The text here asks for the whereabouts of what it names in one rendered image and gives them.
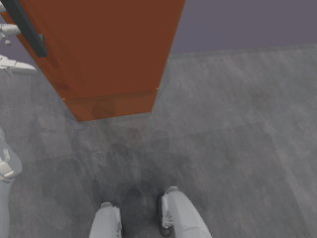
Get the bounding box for robot right shin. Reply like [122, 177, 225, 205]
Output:
[161, 186, 178, 228]

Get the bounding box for robot left hand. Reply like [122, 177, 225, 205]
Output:
[0, 1, 38, 77]

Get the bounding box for handle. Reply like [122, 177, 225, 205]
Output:
[0, 0, 48, 58]

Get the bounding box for cupboard door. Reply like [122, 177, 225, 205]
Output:
[5, 0, 181, 100]

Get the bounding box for right robot foot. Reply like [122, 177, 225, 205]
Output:
[156, 193, 172, 238]

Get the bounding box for robot left upper arm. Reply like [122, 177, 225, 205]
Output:
[0, 139, 23, 238]

